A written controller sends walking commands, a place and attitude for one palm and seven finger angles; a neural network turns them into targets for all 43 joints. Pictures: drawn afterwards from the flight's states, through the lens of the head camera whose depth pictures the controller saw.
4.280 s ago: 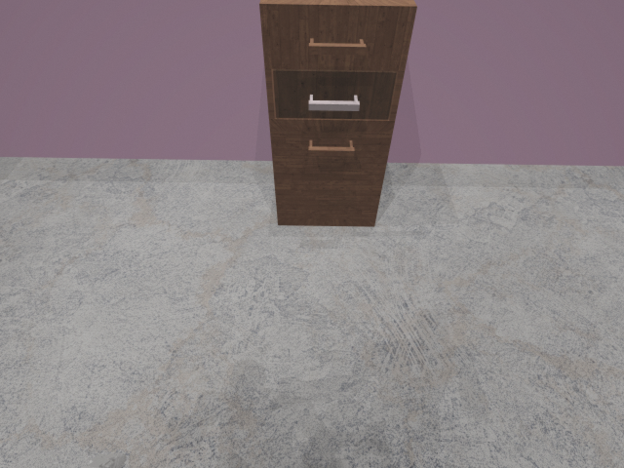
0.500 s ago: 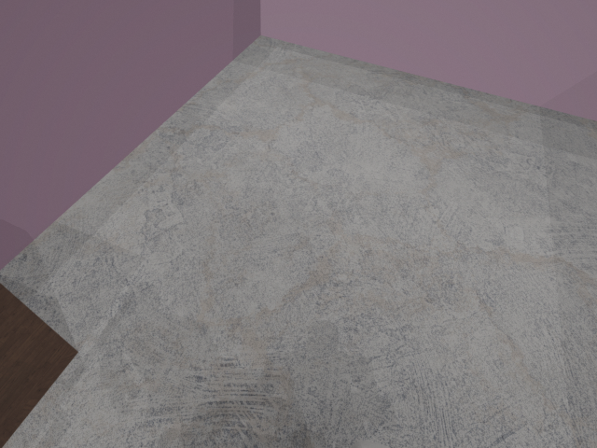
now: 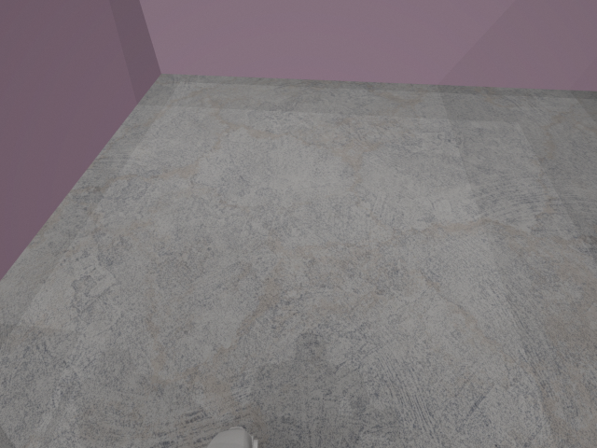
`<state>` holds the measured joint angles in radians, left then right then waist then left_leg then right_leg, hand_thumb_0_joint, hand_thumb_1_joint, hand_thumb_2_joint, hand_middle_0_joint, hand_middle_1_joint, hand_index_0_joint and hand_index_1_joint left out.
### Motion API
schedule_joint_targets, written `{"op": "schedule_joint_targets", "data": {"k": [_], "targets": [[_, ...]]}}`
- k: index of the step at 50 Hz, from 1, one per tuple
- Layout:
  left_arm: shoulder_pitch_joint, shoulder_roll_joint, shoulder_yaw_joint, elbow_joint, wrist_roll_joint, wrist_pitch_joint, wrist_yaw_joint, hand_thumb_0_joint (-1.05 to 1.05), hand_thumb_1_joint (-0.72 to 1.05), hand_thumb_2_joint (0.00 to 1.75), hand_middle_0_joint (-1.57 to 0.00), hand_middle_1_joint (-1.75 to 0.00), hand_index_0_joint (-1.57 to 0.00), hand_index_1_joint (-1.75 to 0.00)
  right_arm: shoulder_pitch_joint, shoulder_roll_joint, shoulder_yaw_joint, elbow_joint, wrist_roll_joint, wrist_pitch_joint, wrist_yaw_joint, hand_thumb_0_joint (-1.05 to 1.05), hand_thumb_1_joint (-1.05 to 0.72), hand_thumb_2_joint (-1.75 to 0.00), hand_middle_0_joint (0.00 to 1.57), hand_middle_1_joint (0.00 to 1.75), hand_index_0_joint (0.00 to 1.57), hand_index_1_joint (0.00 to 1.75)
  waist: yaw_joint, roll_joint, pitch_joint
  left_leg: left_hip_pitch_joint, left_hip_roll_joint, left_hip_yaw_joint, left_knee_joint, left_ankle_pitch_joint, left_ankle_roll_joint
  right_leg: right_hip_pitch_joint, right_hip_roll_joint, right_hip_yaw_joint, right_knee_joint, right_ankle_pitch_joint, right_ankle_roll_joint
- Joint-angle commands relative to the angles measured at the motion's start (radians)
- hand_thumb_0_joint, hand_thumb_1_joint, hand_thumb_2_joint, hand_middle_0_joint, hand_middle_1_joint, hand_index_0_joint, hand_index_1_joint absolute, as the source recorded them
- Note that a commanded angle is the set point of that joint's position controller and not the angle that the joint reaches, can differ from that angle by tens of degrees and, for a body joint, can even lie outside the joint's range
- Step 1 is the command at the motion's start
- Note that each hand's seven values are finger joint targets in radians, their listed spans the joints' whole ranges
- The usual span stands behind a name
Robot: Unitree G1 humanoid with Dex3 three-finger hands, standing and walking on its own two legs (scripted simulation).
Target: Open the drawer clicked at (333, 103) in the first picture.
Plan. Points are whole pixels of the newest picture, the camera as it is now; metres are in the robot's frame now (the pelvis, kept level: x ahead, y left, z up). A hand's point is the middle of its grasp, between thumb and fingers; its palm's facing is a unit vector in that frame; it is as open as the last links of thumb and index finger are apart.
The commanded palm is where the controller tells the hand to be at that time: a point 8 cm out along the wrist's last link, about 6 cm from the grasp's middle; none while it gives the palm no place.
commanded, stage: walk to a spot facing it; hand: left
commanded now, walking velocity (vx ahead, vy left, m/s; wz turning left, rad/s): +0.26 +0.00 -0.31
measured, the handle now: out of the picture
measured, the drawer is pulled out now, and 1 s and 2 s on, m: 0.00 0.00 0.00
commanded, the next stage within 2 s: turn to face it in 0.46 s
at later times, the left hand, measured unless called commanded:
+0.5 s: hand (169, 402) +0.22 +0.24 -0.17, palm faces -0.20 -0.96 -0.20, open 7.3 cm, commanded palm none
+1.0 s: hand (236, 362) +0.30 +0.14 -0.18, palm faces -0.21 -0.97 -0.14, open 7.3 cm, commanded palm none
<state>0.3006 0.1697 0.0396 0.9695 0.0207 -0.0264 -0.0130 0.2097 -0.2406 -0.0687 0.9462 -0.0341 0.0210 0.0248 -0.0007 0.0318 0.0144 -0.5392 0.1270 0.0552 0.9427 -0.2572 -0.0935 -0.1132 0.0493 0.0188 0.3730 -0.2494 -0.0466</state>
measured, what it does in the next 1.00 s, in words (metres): walks ahead: left foot, then right foot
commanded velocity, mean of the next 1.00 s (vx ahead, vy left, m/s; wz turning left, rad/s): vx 0.03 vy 0.00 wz -0.02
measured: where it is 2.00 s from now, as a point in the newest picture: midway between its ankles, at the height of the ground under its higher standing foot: outside the picture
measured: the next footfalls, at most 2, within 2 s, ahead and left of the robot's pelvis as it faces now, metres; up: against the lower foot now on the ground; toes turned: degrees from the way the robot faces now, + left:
left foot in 0.16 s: +0.17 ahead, +0.14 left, +0.00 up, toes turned +2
right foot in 0.68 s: +0.16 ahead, -0.12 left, +0.00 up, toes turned -28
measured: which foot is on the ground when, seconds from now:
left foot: up 0.00-0.14, down 0.16-0.68, up 0.70-1.00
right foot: down 0.00-0.16, up 0.18-0.66, down 0.68-1.00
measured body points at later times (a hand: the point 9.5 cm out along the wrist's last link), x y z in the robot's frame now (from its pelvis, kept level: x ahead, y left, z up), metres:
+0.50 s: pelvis +0.11 +0.06 +0.00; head +0.14 +0.07 +0.45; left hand +0.23 +0.29 -0.16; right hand +0.06 -0.18 -0.14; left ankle +0.13 +0.14 -0.74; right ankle +0.10 -0.09 -0.67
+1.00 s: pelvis +0.14 +0.02 -0.02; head +0.17 +0.02 +0.43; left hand +0.31 +0.19 -0.16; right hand +0.11 -0.21 -0.17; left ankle +0.17 +0.12 -0.72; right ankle +0.13 -0.10 -0.74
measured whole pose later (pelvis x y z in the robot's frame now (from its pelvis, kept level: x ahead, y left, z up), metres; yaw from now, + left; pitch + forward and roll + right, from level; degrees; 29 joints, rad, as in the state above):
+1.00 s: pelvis +0.14 +0.02 -0.02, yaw -11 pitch -1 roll +0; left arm 0.09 0.12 0.03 0.95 0.03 0.02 0.02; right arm 0.27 -0.15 -0.06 1.01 -0.02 0.05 0.01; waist -0.05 -0.01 0.06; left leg -0.38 0.08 0.14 0.81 -0.42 -0.06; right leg -0.26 -0.13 -0.27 0.59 -0.30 0.00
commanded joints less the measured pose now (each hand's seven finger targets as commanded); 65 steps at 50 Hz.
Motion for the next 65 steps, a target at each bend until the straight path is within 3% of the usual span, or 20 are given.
{"op": "schedule_joint_targets", "data": {"k": [1, 6, 7, 8, 9, 12, 16, 22, 30, 32, 33, 34, 35, 41, 50, 51, 52, 53, 58, 65], "targets": [[0.058, 0.197, 0.052, -0.024, 0.006, -0.027, 0.020, 0.00, 0.90, 0.90, -0.20, -0.30, -0.20, -0.30, -0.140, -0.051, -0.005, -0.117, 0.011, -0.047, -0.005, 0.00, -0.90, -0.90, 0.20, 0.30, 0.20, 0.30, 0.044, -0.148, 0.068, -0.063, -0.014, -0.006, -0.135, -0.032, 0.019, 0.028, -0.286, 0.282, -0.150, 0.064, -0.147], [0.014, 0.189, 0.058, -0.015, -0.002, -0.014, 0.019, 0.00, 0.90, 0.90, -0.20, -0.30, -0.20, -0.30, 0.013, -0.065, -0.004, -0.065, 0.018, -0.073, -0.027, 0.00, -0.90, -0.90, 0.20, 0.30, 0.20, 0.30, -0.032, -0.114, 0.031, 0.371, -0.075, 0.031, -0.461, 0.055, 0.046, -0.155, -0.194, 0.232, 0.041, 0.152, -0.080], [0.013, 0.148, 0.055, -0.025, -0.007, -0.009, 0.014, 0.00, 0.90, 0.90, -0.20, -0.30, -0.20, -0.30, 0.141, -0.130, -0.016, -0.027, 0.012, -0.082, -0.042, 0.00, -0.90, -0.90, 0.20, 0.30, 0.20, 0.30, -0.081, 0.011, -0.030, 0.584, 0.015, -0.062, -0.533, 0.013, 0.069, -0.282, -0.112, 0.178, 0.238, 0.099, -0.043], [0.051, 0.088, 0.047, -0.040, -0.018, -0.006, 0.001, 0.00, 0.90, 0.90, -0.20, -0.30, -0.20, -0.30, 0.256, -0.250, -0.039, -0.007, -0.002, -0.085, -0.047, 0.00, -0.90, -0.90, 0.20, 0.30, 0.20, 0.30, -0.102, 0.318, -0.126, 0.730, 0.321, -0.410, -0.634, -0.047, 0.159, -0.475, 0.019, 0.010, 0.554, -0.289, 0.020], [0.035, 0.117, 0.052, -0.057, -0.005, -0.005, 0.000, 0.00, 0.90, 0.90, -0.20, -0.30, -0.20, -0.30, 0.258, -0.247, -0.029, -0.017, 0.006, -0.070, -0.044, 0.00, -0.90, -0.90, 0.20, 0.30, 0.20, 0.30, -0.099, 0.264, -0.108, 0.626, 0.406, -0.500, -0.716, -0.209, 0.219, -0.506, -0.016, 0.014, 0.728, -0.368, 0.024], [-0.017, 0.111, 0.061, -0.029, 0.011, 0.018, -0.020, 0.00, 0.90, 0.90, -0.20, -0.30, -0.20, -0.30, 0.080, -0.101, 0.008, -0.051, 0.010, -0.075, -0.053, 0.00, -0.90, -0.90, 0.20, 0.30, 0.20, 0.30, -0.025, 0.108, 0.079, 0.323, 0.285, -0.255, -0.775, -0.177, 0.164, -0.490, -0.119, 0.006, 0.852, -0.155, 0.047], [0.050, 0.071, 0.065, -0.005, 0.005, 0.055, -0.018, 0.00, 0.90, 0.90, -0.20, -0.30, -0.20, -0.30, 0.070, -0.059, 0.014, -0.035, 0.020, -0.082, -0.063, 0.00, -0.90, -0.90, 0.20, 0.30, 0.20, 0.30, 0.017, 0.099, 0.016, 0.332, 0.213, 0.005, -0.711, 0.235, 0.149, -0.436, -0.126, -0.020, 0.858, -0.028, 0.084], [-0.063, 0.054, 0.068, -0.064, 0.007, 0.078, -0.014, 0.00, 0.90, 0.90, -0.20, -0.30, -0.20, -0.30, 0.116, -0.059, -0.002, -0.004, 0.016, -0.072, -0.062, 0.00, -0.90, -0.90, 0.20, 0.30, 0.20, 0.30, -0.001, 0.080, 0.023, 0.417, 0.250, 0.083, -0.665, 0.398, 0.208, -0.500, -0.157, -0.047, 0.730, -0.016, 0.113], [-0.175, 0.041, 0.042, -0.112, 0.009, 0.052, 0.001, 0.00, 0.90, 0.90, -0.20, -0.30, -0.20, -0.30, 0.165, -0.097, -0.022, 0.045, 0.001, -0.044, -0.048, 0.00, -0.90, -0.90, 0.20, 0.30, 0.20, 0.30, -0.041, 0.141, 0.002, 0.438, 0.260, 0.135, -0.526, 0.483, 0.205, -0.289, -0.104, -0.127, 0.313, -0.098, 0.071], [-0.050, 0.076, 0.039, -0.056, 0.014, 0.024, 0.014, 0.00, 0.90, 0.90, -0.20, -0.30, -0.20, -0.30, 0.169, -0.075, -0.014, 0.060, 0.012, -0.043, -0.042, 0.00, -0.90, -0.90, 0.20, 0.30, 0.20, 0.30, 0.024, 0.029, -0.067, 0.371, 0.189, 0.166, -0.351, 0.460, 0.136, -0.048, -0.099, -0.128, 0.059, 0.150, 0.058], [0.025, 0.163, 0.046, -0.021, 0.020, 0.001, 0.031, 0.00, 0.90, 0.90, -0.20, -0.30, -0.20, -0.30, 0.204, -0.010, 0.005, 0.057, 0.024, -0.047, -0.035, 0.00, -0.90, -0.90, 0.20, 0.30, 0.20, 0.30, 0.043, -0.167, -0.169, 0.170, 0.103, 0.201, -0.167, 0.188, 0.078, 0.205, -0.302, 0.073, 0.039, 0.484, 0.000], [0.063, 0.212, 0.041, 0.010, 0.002, -0.010, 0.037, 0.00, 0.90, 0.90, -0.20, -0.30, -0.20, -0.30, 0.168, 0.043, 0.025, 0.036, 0.031, -0.038, -0.038, 0.00, -0.90, -0.90, 0.20, 0.30, 0.20, 0.30, 0.049, -0.261, -0.204, 0.091, 0.013, 0.132, -0.057, -0.353, 0.043, 0.223, -0.471, 0.163, 0.066, 0.848, -0.107], [0.025, 0.218, 0.039, 0.004, -0.005, -0.015, 0.040, 0.00, 0.90, 0.90, -0.20, -0.30, -0.20, -0.30, 0.165, 0.014, 0.022, 0.040, 0.032, -0.019, -0.048, 0.00, -0.90, -0.90, 0.20, 0.30, 0.20, 0.30, 0.042, -0.245, -0.223, 0.139, 0.011, 0.018, -0.031, -0.400, 0.049, 0.136, -0.460, 0.141, 0.034, 0.787, -0.148], [-0.174, 0.163, 0.032, -0.029, 0.004, 0.015, 0.055, 0.00, 0.90, 0.90, -0.20, -0.30, -0.20, -0.30, 0.153, 0.028, 0.012, 0.082, 0.025, 0.015, -0.036, 0.00, -0.90, -0.90, 0.20, 0.30, 0.20, 0.30, -0.012, -0.181, -0.005, 0.101, -0.026, 0.018, 0.060, -0.227, 0.034, -0.065, -0.398, -0.074, -0.014, 0.502, -0.096], [-0.166, 0.165, 0.065, -0.075, -0.001, 0.039, 0.050, 0.00, 0.90, 0.90, -0.20, -0.30, -0.20, -0.30, 0.142, 0.000, -0.015, 0.001, 0.013, 0.006, -0.014, 0.00, -0.90, -0.90, 0.20, 0.30, 0.20, 0.30, -0.038, -0.123, -0.045, 0.282, -0.048, 0.093, -0.350, 0.016, 0.051, -0.163, -0.389, -0.186, 0.158, 0.134, -0.005], [-0.155, 0.128, 0.064, -0.090, -0.006, 0.049, 0.047, 0.00, 0.90, 0.90, -0.20, -0.30, -0.20, -0.30, 0.170, -0.058, -0.028, -0.007, 0.012, 0.000, -0.012, 0.00, -0.90, -0.90, 0.20, 0.30, 0.20, 0.30, -0.053, 0.073, -0.048, 0.350, 0.036, -0.076, -0.486, 0.102, 0.095, -0.272, -0.316, -0.210, 0.316, -0.035, 0.046], [-0.166, 0.070, 0.055, -0.137, -0.014, 0.057, 0.039, 0.00, 0.90, 0.90, -0.20, -0.30, -0.20, -0.30, 0.209, -0.164, -0.053, -0.026, 0.002, -0.006, -0.018, 0.00, -0.90, -0.90, 0.20, 0.30, 0.20, 0.30, -0.081, 0.348, -0.020, 0.367, 0.275, -0.430, -0.635, 0.268, 0.225, -0.470, -0.174, -0.234, 0.551, -0.374, 0.125], [-0.232, 0.086, 0.050, -0.165, -0.001, 0.059, 0.037, 0.00, 0.90, 0.90, -0.20, -0.30, -0.20, -0.30, 0.223, -0.198, -0.062, -0.023, -0.002, -0.006, -0.026, 0.00, -0.90, -0.90, 0.20, 0.30, 0.20, 0.30, -0.107, 0.234, -0.035, 0.316, 0.337, -0.531, -0.691, 0.141, 0.304, -0.481, -0.153, -0.112, 0.752, -0.391, 0.109], [-0.146, 0.112, 0.067, -0.101, 0.003, 0.055, 0.020, 0.00, 0.90, 0.90, -0.20, -0.30, -0.20, -0.30, 0.030, -0.127, -0.033, -0.077, 0.010, -0.028, -0.043, 0.00, -0.90, -0.90, 0.20, 0.30, 0.20, 0.30, -0.020, 0.092, -0.066, 0.333, 0.131, -0.283, -0.652, 0.150, 0.221, -0.487, -0.162, -0.021, 0.814, -0.105, 0.124], [-0.151, 0.124, 0.052, -0.126, -0.008, 0.057, 0.029, 0.00, 0.90, 0.90, -0.20, -0.30, -0.20, -0.30, 0.048, -0.183, -0.048, -0.078, 0.011, -0.011, -0.033, 0.00, -0.90, -0.90, 0.20, 0.30, 0.20, 0.30, -0.048, 0.077, -0.088, 0.424, 0.128, -0.341, -0.611, 0.266, 0.274, -0.421, -0.119, -0.030, 0.570, -0.192, 0.136]]}}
